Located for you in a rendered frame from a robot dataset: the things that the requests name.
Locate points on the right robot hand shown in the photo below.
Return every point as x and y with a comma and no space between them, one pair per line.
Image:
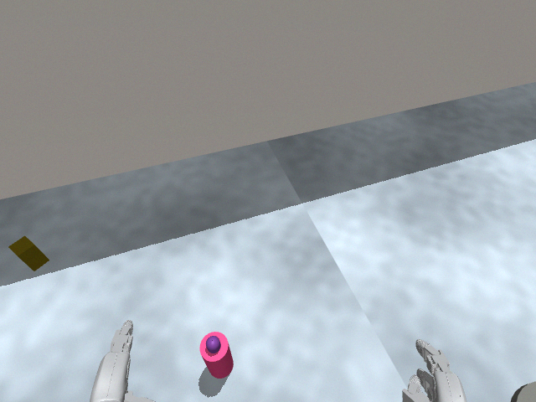
444,386

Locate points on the left robot hand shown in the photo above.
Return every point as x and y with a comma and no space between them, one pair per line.
112,375

